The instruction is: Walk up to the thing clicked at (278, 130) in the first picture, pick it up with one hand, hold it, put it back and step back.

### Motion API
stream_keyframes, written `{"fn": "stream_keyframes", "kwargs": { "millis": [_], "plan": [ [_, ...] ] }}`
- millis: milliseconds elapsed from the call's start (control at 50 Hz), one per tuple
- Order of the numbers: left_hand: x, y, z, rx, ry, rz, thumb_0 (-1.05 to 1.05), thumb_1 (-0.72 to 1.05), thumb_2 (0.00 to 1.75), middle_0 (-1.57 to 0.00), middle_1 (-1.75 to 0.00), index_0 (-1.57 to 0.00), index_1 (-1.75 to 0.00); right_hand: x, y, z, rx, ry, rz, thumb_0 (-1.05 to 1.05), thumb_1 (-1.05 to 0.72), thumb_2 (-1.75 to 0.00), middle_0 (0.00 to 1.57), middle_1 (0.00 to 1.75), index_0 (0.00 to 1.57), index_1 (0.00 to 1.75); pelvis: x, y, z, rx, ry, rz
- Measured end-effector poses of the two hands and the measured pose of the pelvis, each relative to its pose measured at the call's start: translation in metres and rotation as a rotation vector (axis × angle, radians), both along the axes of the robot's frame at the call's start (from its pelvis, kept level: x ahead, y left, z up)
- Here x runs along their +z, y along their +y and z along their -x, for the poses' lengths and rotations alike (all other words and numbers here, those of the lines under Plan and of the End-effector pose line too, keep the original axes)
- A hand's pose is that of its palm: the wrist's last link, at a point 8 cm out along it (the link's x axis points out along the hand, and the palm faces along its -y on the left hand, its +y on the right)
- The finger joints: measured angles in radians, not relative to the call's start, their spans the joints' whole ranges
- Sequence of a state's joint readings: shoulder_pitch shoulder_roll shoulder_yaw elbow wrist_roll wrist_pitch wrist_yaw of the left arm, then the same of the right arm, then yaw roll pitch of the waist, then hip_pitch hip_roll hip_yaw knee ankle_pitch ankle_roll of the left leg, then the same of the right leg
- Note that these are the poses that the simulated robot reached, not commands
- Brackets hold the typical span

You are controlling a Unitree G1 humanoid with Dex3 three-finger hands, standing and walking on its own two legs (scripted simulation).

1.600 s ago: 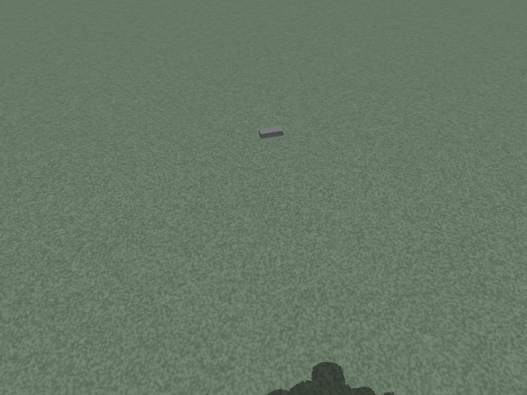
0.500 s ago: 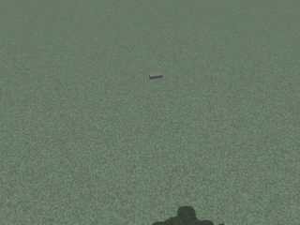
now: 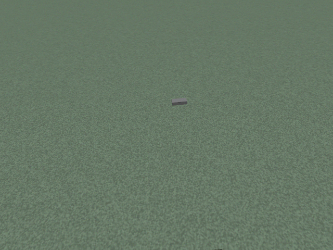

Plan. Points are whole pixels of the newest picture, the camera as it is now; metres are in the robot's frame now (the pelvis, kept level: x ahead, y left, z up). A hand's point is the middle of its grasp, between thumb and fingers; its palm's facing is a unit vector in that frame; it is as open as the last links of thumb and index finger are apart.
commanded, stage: walk up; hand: left
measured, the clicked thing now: (179, 101) +1.56 -0.05 -0.75
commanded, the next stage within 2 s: none
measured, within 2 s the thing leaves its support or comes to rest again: neither
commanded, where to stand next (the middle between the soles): +1.14 -0.31 m, yaw +7 degrees
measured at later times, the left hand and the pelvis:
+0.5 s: hand (98, 199) +0.32 +0.25 -0.14, palm faces +0.01 -0.94 -0.34, open 7.4 cm; pelvis +0.24 -0.04 +0.00, yaw +3 degrees
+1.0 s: hand (140, 161) +0.45 +0.13 -0.14, palm faces +0.10 -0.93 -0.34, open 7.4 cm; pelvis +0.47 -0.15 +0.00, yaw +4 degrees
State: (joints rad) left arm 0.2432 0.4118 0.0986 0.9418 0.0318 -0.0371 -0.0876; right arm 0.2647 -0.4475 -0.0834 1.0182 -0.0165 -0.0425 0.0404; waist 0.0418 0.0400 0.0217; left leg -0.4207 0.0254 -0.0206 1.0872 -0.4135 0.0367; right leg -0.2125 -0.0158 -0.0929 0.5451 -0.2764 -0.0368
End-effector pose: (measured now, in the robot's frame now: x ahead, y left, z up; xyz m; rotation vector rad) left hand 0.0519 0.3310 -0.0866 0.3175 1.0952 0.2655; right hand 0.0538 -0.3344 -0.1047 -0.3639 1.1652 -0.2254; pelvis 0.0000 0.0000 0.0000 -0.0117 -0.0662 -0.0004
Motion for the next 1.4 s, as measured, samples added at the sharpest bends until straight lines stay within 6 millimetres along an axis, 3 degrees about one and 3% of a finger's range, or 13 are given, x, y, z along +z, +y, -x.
{"fn": "stream_keyframes", "kwargs": {
  "millis": [120,260,340,480,580,680,740,840,940,1060,1140,1280,1400],
  "plan": [
    [-0.015,-0.021,-0.006,0.048,0.097,0.053,0.00,0.90,0.90,-0.21,-0.30,-0.20,-0.30,0.024,0.000,-0.090,0.092,-0.084,-0.017,0.00,-0.90,-0.90,0.21,0.30,0.20,0.30,0.007,-0.014,-0.049,0.009,0.016,0.012],
    [-0.047,-0.021,-0.063,0.069,0.132,0.095,0.00,0.90,0.90,-0.21,-0.30,-0.20,-0.30,0.027,0.000,-0.180,0.152,-0.070,0.047,0.00,-0.90,-0.90,0.21,0.30,0.21,0.30,-0.010,-0.013,-0.125,0.056,0.039,0.021],
    [-0.052,-0.027,-0.113,0.033,0.166,0.097,0.01,0.90,0.90,-0.21,-0.30,-0.20,-0.30,0.025,0.001,-0.217,0.125,-0.133,0.064,0.00,-0.90,-0.90,0.21,0.30,0.21,0.30,-0.013,-0.010,-0.163,0.048,0.030,-0.015],
    [-0.023,-0.036,-0.236,-0.039,0.035,0.055,0.01,0.90,0.90,-0.21,-0.30,-0.20,-0.30,0.023,-0.017,-0.236,0.060,-0.087,0.032,0.00,-0.90,-0.90,0.21,0.30,0.21,0.30,-0.002,-0.030,-0.230,0.051,0.012,-0.041],
    [-0.003,-0.054,-0.319,-0.079,-0.038,0.012,0.00,0.90,0.90,-0.21,-0.30,-0.20,-0.30,0.003,-0.050,-0.261,0.041,-0.025,0.007,0.00,-0.90,-0.90,0.21,0.30,0.21,0.30,-0.008,-0.059,-0.280,0.042,0.009,-0.056],
    [0.003,-0.082,-0.377,-0.055,-0.093,-0.059,0.00,0.90,0.90,-0.21,-0.30,-0.20,-0.30,-0.032,-0.097,-0.319,0.039,0.007,0.001,0.01,-0.90,-0.90,0.21,0.30,0.21,0.30,-0.028,-0.098,-0.339,0.056,0.010,-0.023],
    [0.006,-0.102,-0.385,-0.009,-0.104,-0.062,0.00,0.90,0.90,-0.21,-0.30,-0.20,-0.30,-0.034,-0.108,-0.367,0.071,0.010,-0.007,0.01,-0.90,-0.90,0.21,0.30,0.21,0.30,-0.024,-0.114,-0.363,0.066,0.006,-0.033],
    [0.008,-0.133,-0.377,0.051,0.009,-0.021,0.00,0.90,0.90,-0.21,-0.30,-0.20,-0.30,-0.008,-0.112,-0.448,0.130,-0.071,-0.039,0.01,-0.90,-0.90,0.21,0.30,0.20,0.30,-0.002,-0.130,-0.403,0.056,0.016,-0.024],
    [-0.003,-0.153,-0.381,0.087,0.107,0.022,0.00,0.90,0.90,-0.21,-0.30,-0.20,-0.30,0.012,-0.121,-0.507,0.178,-0.072,-0.024,0.00,-0.90,-0.90,0.21,0.30,0.20,0.30,0.005,-0.144,-0.447,0.065,0.033,-0.003],
    [-0.028,-0.165,-0.408,0.120,0.165,0.079,0.00,0.90,0.90,-0.21,-0.30,-0.20,-0.30,0.020,-0.122,-0.578,0.216,-0.051,0.024,0.00,-0.90,-0.90,0.21,0.30,0.20,0.30,-0.003,-0.148,-0.505,0.087,0.036,0.015],
    [-0.050,-0.164,-0.443,0.124,0.188,0.098,0.00,0.90,0.90,-0.21,-0.30,-0.20,-0.30,0.017,-0.114,-0.628,0.232,-0.116,0.051,0.00,-0.90,-0.90,0.21,0.30,0.21,0.30,-0.016,-0.142,-0.543,0.093,0.027,-0.013],
    [-0.039,-0.168,-0.547,0.033,0.111,0.091,0.01,0.90,0.90,-0.21,-0.30,-0.20,-0.30,0.033,-0.120,-0.657,0.143,-0.199,0.033,0.00,-0.90,-0.90,0.21,0.30,0.21,0.30,-0.004,-0.151,-0.597,0.073,-0.004,-0.021],
    [-0.017,-0.176,-0.631,-0.012,0.022,0.059,0.00,0.90,0.90,-0.21,-0.30,-0.20,-0.30,0.028,-0.154,-0.661,0.115,-0.113,0.027,0.00,-0.90,-0.90,0.21,0.30,0.21,0.30,0.001,-0.174,-0.639,0.057,-0.005,-0.036]
  ]
}}
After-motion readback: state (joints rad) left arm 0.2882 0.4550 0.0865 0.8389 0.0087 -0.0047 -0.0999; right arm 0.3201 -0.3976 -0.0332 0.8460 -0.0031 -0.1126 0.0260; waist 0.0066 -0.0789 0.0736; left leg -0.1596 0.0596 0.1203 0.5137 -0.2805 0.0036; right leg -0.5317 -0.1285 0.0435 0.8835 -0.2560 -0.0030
